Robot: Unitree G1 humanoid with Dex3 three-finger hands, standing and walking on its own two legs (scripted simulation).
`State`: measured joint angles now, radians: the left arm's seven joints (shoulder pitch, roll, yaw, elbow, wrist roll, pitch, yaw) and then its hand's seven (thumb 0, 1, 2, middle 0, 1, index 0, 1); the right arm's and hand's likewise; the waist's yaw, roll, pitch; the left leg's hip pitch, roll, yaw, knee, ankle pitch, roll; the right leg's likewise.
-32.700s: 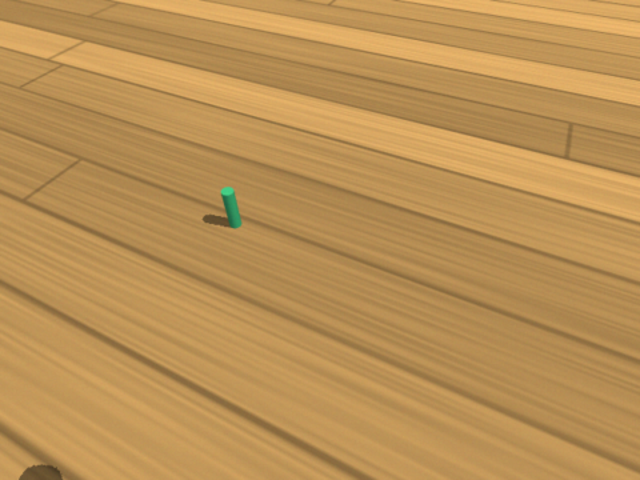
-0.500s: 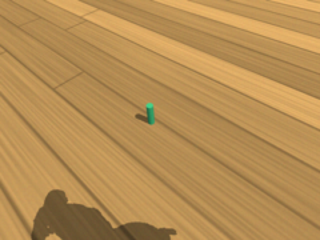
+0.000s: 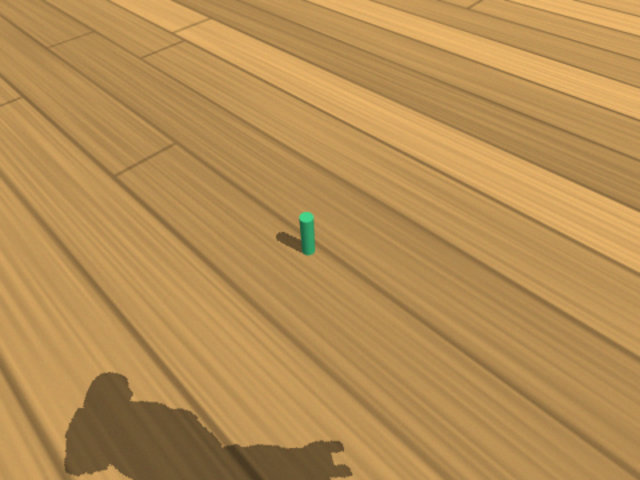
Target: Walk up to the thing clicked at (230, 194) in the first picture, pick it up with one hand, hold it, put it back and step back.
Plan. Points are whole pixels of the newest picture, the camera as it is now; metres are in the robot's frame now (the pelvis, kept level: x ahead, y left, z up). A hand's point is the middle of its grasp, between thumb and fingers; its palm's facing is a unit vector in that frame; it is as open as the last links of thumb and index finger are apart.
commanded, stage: step back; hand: left
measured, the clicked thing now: (307, 234) +1.03 +0.12 -0.66
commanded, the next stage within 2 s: stand in 0.36 s
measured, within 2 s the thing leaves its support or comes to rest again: neither
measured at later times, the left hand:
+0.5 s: hand out of the picture +0.13 +0.26 -0.13, palm faces -0.05 -0.93 -0.35, open 7.4 cm
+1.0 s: hand out of the picture +0.10 +0.26 -0.14, palm faces -0.09 -0.94 -0.34, open 7.4 cm
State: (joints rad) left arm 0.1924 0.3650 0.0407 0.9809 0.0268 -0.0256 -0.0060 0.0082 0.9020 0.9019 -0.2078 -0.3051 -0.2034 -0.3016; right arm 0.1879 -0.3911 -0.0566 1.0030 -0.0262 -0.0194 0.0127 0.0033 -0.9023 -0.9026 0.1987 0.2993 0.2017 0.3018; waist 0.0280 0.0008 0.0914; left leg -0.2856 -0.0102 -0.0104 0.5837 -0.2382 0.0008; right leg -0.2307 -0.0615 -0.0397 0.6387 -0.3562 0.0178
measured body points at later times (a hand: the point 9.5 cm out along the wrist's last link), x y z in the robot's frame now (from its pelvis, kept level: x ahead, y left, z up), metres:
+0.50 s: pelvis +0.02 +0.01 +0.02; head +0.04 +0.01 +0.47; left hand +0.13 +0.31 -0.11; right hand +0.14 -0.28 -0.11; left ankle +0.04 +0.12 -0.73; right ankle -0.01 -0.13 -0.73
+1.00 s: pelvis +0.02 +0.01 +0.02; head +0.04 +0.01 +0.47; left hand +0.11 +0.31 -0.11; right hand +0.07 -0.29 -0.11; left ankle +0.04 +0.12 -0.73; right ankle -0.01 -0.13 -0.73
